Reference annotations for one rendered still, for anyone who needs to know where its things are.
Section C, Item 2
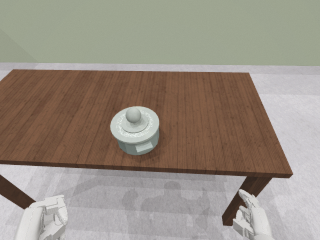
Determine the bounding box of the table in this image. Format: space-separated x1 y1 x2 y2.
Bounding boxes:
0 69 293 226

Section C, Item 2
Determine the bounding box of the right robot hand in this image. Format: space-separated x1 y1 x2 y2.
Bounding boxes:
233 189 273 240

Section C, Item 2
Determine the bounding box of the lid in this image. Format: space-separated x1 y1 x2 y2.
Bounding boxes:
110 106 159 144

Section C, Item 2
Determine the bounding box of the left robot hand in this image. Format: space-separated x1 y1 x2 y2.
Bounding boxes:
13 195 68 240

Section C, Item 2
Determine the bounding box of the knob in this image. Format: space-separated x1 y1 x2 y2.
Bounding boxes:
125 107 141 123

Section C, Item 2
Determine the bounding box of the pot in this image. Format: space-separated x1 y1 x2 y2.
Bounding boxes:
117 128 159 155

